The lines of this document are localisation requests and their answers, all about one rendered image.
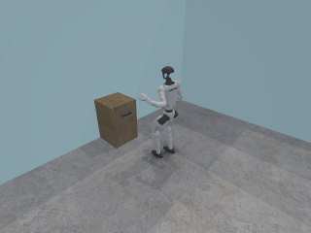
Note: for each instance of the right robot upper arm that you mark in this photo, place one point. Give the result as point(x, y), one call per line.
point(179, 90)

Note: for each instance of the right robot thigh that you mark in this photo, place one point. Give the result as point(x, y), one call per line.
point(167, 129)

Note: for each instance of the cabinet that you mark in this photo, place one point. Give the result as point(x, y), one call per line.
point(119, 133)

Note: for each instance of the left robot forearm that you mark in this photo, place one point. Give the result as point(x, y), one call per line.
point(154, 103)

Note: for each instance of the robot left foot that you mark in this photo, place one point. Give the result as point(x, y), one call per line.
point(157, 154)

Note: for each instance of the robot left hand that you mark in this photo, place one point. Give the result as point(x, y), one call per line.
point(143, 97)

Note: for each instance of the drawer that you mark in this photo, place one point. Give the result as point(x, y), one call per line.
point(119, 115)

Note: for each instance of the left robot upper arm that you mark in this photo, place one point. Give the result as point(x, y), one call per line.
point(161, 95)

